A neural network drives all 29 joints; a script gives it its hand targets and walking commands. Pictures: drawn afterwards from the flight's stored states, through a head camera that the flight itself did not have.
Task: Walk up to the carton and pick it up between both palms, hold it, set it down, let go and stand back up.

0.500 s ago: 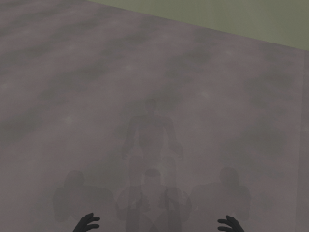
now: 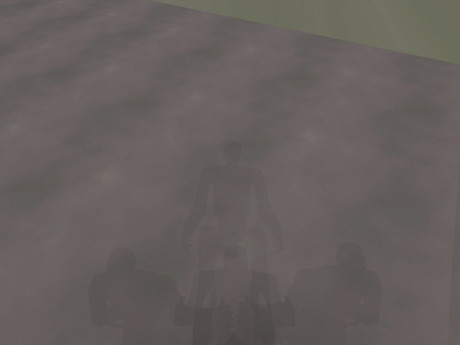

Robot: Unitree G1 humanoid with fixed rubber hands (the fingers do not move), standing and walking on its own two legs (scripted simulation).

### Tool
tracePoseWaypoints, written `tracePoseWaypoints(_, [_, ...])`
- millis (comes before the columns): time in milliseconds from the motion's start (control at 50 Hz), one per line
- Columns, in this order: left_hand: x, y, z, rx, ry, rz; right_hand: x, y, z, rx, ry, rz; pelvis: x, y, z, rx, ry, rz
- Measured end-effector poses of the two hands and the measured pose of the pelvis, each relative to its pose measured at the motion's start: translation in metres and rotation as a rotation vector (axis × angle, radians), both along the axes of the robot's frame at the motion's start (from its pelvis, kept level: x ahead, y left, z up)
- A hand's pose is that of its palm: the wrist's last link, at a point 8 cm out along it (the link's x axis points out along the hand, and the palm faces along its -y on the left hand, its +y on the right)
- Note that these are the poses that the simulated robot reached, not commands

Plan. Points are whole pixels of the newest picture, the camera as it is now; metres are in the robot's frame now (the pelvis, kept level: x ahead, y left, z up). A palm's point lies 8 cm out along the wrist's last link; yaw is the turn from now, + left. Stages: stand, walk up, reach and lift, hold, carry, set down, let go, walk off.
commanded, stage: stand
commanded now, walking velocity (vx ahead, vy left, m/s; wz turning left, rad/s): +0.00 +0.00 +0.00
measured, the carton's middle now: out of the picture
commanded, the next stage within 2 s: walk up in 1.64 s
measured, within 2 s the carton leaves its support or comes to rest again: neither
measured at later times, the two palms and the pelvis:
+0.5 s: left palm out of the picture +0.03 +0.21 -0.13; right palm out of the picture +0.03 -0.23 -0.14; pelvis +0.02 -0.02 +0.01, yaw +0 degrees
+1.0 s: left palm out of the picture -0.01 +0.18 -0.13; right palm out of the picture +0.00 -0.22 -0.14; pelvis +0.02 -0.03 +0.01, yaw +0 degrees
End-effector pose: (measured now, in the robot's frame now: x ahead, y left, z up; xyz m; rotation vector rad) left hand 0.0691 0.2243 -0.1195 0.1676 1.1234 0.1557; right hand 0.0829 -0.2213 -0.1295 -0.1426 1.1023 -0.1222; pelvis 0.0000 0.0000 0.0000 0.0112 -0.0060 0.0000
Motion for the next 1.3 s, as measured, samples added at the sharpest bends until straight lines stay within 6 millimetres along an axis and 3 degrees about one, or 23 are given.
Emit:
tracePoseWaypoints(300, [-0.003, -0.008, 0.000, 0.008, 0.053, 0.026, -0.033, -0.014, -0.005, -0.003, 0.132, -0.062, 0.014, -0.010, 0.008, 0.004, -0.023, 0.001])
tracePoseWaypoints(720, [-0.062, -0.036, -0.011, -0.045, 0.255, 0.079, -0.080, 0.001, -0.012, 0.040, 0.331, -0.076, 0.018, -0.019, 0.013, -0.002, -0.059, 0.003])
tracePoseWaypoints(860, [-0.069, -0.040, -0.010, -0.043, 0.276, 0.091, -0.085, 0.005, -0.014, 0.061, 0.352, -0.071, 0.018, -0.022, 0.014, 0.001, -0.060, 0.005])
tracePoseWaypoints(1080, [-0.078, -0.054, -0.012, -0.055, 0.316, 0.091, -0.085, -0.005, -0.012, 0.047, 0.372, -0.069, 0.021, -0.030, 0.015, -0.003, -0.047, 0.006])
tracePoseWaypoints(1300, [-0.073, -0.065, -0.012, -0.063, 0.320, 0.088, -0.088, -0.011, -0.014, 0.052, 0.405, -0.069, 0.028, -0.037, 0.014, -0.003, -0.044, 0.005])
